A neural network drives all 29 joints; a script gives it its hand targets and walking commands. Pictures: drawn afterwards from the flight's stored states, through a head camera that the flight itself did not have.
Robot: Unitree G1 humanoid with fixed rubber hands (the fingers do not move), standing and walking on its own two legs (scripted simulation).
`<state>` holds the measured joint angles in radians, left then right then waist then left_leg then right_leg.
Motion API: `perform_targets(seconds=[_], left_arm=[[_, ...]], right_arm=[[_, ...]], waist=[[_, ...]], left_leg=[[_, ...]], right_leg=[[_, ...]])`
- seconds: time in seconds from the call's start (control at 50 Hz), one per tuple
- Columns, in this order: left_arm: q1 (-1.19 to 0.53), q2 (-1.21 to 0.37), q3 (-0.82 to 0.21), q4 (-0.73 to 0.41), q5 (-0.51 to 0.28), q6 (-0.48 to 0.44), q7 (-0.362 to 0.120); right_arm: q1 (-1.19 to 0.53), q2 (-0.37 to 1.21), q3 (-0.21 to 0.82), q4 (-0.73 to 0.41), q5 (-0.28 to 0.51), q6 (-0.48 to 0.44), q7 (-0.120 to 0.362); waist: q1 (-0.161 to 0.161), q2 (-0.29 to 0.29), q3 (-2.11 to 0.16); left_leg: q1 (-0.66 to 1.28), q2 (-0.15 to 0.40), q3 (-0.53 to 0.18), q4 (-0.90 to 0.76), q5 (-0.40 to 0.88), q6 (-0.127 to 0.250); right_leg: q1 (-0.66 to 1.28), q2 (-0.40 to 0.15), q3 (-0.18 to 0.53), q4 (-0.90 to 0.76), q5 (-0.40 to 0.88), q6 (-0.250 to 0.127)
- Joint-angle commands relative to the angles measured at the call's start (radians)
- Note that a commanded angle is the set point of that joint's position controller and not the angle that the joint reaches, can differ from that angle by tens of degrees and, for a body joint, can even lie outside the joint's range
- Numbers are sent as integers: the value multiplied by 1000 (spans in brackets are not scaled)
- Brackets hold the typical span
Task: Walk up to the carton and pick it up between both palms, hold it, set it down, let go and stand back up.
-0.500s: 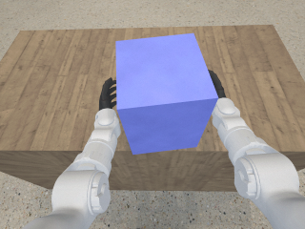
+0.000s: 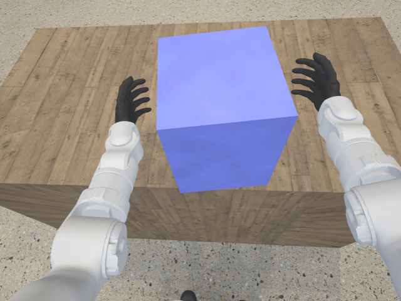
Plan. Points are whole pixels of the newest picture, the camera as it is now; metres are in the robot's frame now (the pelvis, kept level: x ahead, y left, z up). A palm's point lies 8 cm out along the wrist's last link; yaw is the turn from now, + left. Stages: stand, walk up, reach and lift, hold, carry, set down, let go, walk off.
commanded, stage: set down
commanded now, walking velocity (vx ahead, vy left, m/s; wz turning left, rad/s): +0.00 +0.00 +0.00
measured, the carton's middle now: (218, 119) +0.48 +0.04 +0.05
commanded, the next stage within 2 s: none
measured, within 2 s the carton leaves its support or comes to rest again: neither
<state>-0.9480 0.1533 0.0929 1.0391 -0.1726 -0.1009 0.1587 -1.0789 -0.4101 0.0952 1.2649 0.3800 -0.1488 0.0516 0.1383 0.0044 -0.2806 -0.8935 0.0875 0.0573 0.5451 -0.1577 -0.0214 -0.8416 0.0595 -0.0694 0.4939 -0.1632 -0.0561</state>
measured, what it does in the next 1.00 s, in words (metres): stands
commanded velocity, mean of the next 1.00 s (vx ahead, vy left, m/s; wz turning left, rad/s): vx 0.00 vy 0.00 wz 0.00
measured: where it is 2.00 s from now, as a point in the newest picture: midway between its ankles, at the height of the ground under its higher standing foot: outside the picture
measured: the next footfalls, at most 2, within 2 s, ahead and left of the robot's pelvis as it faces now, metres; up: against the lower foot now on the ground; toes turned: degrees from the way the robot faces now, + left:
none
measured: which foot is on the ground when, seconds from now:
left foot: down 0.00-1.00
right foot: down 0.00-1.00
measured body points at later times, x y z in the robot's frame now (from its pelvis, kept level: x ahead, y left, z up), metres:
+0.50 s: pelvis -0.01 -0.01 +0.01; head +0.07 -0.01 +0.46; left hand +0.46 +0.23 +0.17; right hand +0.52 -0.15 +0.18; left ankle +0.03 +0.13 -0.72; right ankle +0.01 -0.08 -0.72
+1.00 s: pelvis +0.00 -0.01 +0.02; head +0.05 -0.01 +0.47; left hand +0.43 +0.22 +0.16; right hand +0.49 -0.18 +0.17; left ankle +0.03 +0.13 -0.72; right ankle +0.01 -0.08 -0.72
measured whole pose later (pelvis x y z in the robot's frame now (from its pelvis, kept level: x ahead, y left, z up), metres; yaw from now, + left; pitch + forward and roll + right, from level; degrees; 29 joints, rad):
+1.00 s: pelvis +0.00 -0.01 +0.02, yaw +2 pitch +11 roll +0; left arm -0.84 0.19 0.17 0.64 -0.12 0.41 0.13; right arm -0.99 -0.44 0.09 1.02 0.40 0.19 0.03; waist 0.08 0.00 -0.11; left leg -0.44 0.06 0.03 0.34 -0.10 -0.04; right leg -0.41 0.06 -0.06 0.35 -0.14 -0.06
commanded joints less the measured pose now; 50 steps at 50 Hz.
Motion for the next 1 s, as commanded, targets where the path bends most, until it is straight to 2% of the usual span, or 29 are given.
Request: perform_targets(seconds=[0.0,0.08,0.18,0.46,0.62,0.64,0.68,0.72,0.84,0.98], left_arm=[[-491,179,53,-230,30,39,-4],[-508,196,78,-247,38,97,0],[-554,215,72,-257,11,150,7],[-673,256,3,-349,-55,332,29],[-671,278,18,-417,-48,466,34],[-685,243,-15,-434,-61,473,34],[-673,230,-20,-431,-58,485,34],[-639,234,-1,-429,-45,493,30],[-442,238,88,-490,31,502,-9],[-260,181,118,-657,73,438,-39]], right_arm=[[-547,-172,-7,-243,20,5,2],[-562,-169,-10,-265,14,57,-10],[-594,-165,-23,-273,5,118,-25],[-663,-215,-76,-284,15,255,-45],[-658,-230,-81,-314,32,350,-46],[-669,-249,-92,-295,22,350,-40],[-658,-255,-95,-279,16,351,-30],[-635,-250,-82,-281,17,352,-23],[-478,-211,-24,-337,38,341,-21],[-309,-167,-66,-497,2,253,-19]], waist=[[6,-150,-909],[11,-168,-850],[7,-164,-809],[-41,-50,-765],[-44,-35,-696],[-74,-2,-721],[-72,13,-697],[-61,-5,-666],[-37,-91,-542],[-41,-81,-462]], left_leg=[[394,-66,2,-15,342,4],[369,-71,5,-64,292,12],[394,-71,2,-95,257,13],[594,-71,-33,-86,274,-15],[612,-79,-47,-108,270,-15],[627,-69,-42,-112,281,-31],[652,-69,-41,-108,286,-39],[646,-71,-40,-117,279,-30],[552,-91,-32,-183,258,9],[591,-99,-16,-209,237,15]], right_leg=[[701,-24,80,60,597,115],[755,-30,97,41,572,119],[756,-29,95,10,516,111],[633,-16,52,-65,422,92],[687,-19,54,-77,431,103],[695,-12,50,-73,436,96],[678,-9,45,-81,420,89],[706,-13,51,-85,429,93],[919,-34,88,-62,591,137],[921,-33,93,-84,550,132]])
